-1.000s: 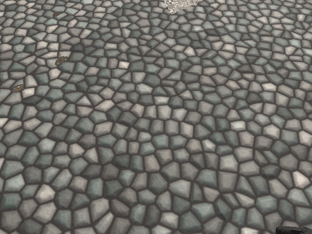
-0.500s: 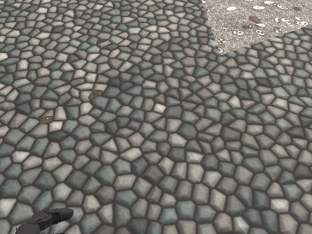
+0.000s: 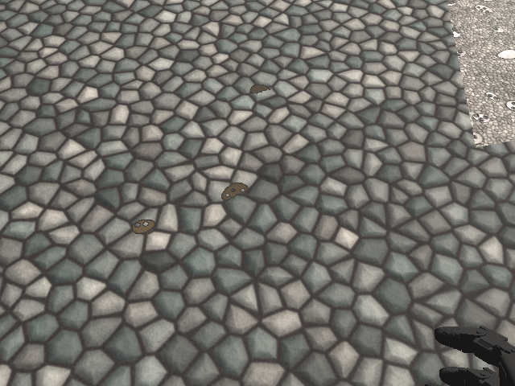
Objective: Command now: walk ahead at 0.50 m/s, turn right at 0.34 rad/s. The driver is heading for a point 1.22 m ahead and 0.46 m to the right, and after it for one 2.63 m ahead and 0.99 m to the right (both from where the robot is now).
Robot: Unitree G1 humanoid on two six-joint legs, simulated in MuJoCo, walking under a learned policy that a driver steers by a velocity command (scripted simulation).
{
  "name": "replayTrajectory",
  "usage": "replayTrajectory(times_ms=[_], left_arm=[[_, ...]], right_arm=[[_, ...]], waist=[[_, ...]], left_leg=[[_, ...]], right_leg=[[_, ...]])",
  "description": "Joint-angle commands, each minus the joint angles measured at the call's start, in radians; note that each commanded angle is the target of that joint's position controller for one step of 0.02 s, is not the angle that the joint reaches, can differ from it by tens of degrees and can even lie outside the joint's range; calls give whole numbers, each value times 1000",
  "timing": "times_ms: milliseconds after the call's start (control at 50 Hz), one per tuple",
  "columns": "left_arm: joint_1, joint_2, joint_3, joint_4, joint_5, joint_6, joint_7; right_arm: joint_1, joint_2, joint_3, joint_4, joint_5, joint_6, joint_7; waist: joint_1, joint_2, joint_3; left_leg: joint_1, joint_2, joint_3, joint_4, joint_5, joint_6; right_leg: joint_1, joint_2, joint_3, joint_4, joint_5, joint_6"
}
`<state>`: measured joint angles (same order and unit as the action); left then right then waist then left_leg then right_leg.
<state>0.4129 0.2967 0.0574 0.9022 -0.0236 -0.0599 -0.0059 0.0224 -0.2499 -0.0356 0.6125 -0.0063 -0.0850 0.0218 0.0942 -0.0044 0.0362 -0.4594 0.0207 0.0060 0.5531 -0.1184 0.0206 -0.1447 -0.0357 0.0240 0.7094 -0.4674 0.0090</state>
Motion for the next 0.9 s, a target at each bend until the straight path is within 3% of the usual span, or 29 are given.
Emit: replayTrajectory(times_ms=[20,60,100,160,240,300,360,400,420,440,460,480,500,520,540,560,580,600,660,760,840,900], left_arm=[[-42,125,18,-121,-27,-36,2],[-112,115,23,-132,-12,-23,5],[-92,83,25,-127,-8,5,3],[-127,46,20,-153,-4,29,1],[-228,24,9,-192,2,26,-19],[-330,21,1,-232,5,25,-39],[-391,42,5,-271,4,29,-52],[-379,65,17,-287,7,33,-57],[-323,88,31,-281,7,36,-56],[-187,125,56,-249,2,38,-51],[-14,200,95,-201,-1,45,-34],[0,331,120,-198,-12,48,-17],[7,302,101,-246,-1,27,-26],[-12,225,78,-236,6,10,-34],[-48,194,69,-234,4,0,-33],[-120,159,59,-244,4,-2,-29],[-171,125,47,-261,14,-3,-25],[-194,119,43,-276,23,-2,-20],[-175,142,51,-270,15,-8,-4],[-109,159,57,-246,4,3,20],[-50,157,59,-221,-4,13,24],[-57,154,62,-221,0,22,28]], right_arm=[[373,-203,-74,39,-2,7,-14],[256,-129,-50,47,6,1,-8],[184,-97,-46,57,-3,-15,-5],[170,-119,-60,85,-8,-33,-14],[192,-157,-73,117,-6,-29,-29],[231,-192,-84,140,6,-18,-35],[261,-215,-95,164,25,0,-35],[259,-243,-103,170,33,14,-37],[252,-258,-107,168,38,23,-39],[237,-257,-104,166,43,32,-40],[260,-225,-90,159,31,31,-44],[333,-91,-48,105,-17,15,-39],[290,-111,-37,86,5,-24,-30],[178,-185,-56,59,48,-46,-20],[151,-174,-49,52,47,-59,-21],[152,-171,-51,66,20,-62,-30],[168,-183,-59,75,4,-54,-34],[179,-184,-63,76,0,-41,-31],[162,-141,-53,69,-10,-15,-31],[-20,-96,-30,25,-2,-18,-17],[-91,-126,-36,1,14,-34,1],[-44,-160,-52,7,18,-47,7]], waist=[[-208,188,-268],[-154,134,-115],[-99,147,-56],[-78,94,-20],[-103,65,9],[-140,47,38],[-151,48,58],[-126,67,30],[-89,81,-17],[-8,68,-90],[64,20,-184],[-24,-264,-233],[0,-208,-418],[33,-107,-309],[5,-78,-209],[-41,-23,-145],[-80,-37,-120],[-101,-51,-111],[-110,-31,-86],[-44,-71,-33],[-20,-83,-22],[-54,-122,-31]], left_leg=[[727,379,-569,-225,-212,224],[502,294,-349,-291,-144,180],[354,253,-215,-364,-36,164],[311,259,-94,-415,104,179],[335,236,54,-430,148,158],[377,253,115,-429,142,142],[476,282,147,-384,182,119],[523,286,177,-282,429,99],[531,277,195,-175,610,85],[493,244,230,16,711,59],[321,202,243,279,580,15],[-125,42,221,665,-241,-62],[-277,-59,-48,836,-502,-64],[-379,-6,-99,849,-416,-40],[-380,36,-90,779,-331,-17],[-318,75,-92,690,-266,-16],[-237,98,-99,624,-223,-18],[-185,103,-100,593,-199,-24],[-154,85,-72,460,-129,-64],[-95,18,-62,94,172,-92],[-43,-12,-86,-32,187,-75],[27,-19,-91,-72,68,-38]], right_leg=[[-648,-13,91,562,-73,-19],[-620,-75,60,514,76,-19],[-524,-108,70,463,162,-9],[-537,-114,74,404,250,12],[-532,-101,45,168,446,9],[-510,-85,-5,33,491,-13],[-524,-72,-35,-37,416,-51],[-458,-26,-86,-57,318,-88],[-365,18,-123,-58,270,-111],[-180,73,-152,-111,297,-142],[112,83,-91,-131,335,-182],[424,-181,422,-205,243,-339],[539,-305,842,-394,70,-447],[491,-288,726,-434,104,-384],[364,-246,592,-423,172,-349],[221,-205,485,-417,275,-315],[112,-172,411,-431,375,-300],[48,-156,386,-453,425,-300],[-50,-126,302,-483,539,-308],[-110,-58,233,-478,413,-240],[-55,-89,317,-415,338,-222],[4,-112,396,-327,357,-199]])
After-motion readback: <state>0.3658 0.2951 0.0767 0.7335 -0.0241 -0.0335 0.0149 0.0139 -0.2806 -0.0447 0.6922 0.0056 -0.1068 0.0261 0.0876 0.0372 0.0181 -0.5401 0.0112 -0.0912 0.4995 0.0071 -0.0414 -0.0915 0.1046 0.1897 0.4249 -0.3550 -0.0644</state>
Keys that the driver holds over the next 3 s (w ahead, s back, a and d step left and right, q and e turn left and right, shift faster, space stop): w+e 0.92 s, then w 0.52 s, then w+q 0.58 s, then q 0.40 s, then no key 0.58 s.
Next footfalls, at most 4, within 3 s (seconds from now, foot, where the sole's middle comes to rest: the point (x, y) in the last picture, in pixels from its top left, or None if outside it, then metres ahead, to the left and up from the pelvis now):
0.46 right None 0.37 -0.18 -0.76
0.94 left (329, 295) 0.70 -0.11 -0.76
1.44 right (461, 288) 0.76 -0.48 -0.76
2.00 left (432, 183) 1.14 -0.44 -0.76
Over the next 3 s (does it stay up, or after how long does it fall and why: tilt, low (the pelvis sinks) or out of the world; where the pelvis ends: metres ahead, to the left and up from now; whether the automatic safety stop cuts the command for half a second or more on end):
stays up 1.20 -0.53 0.01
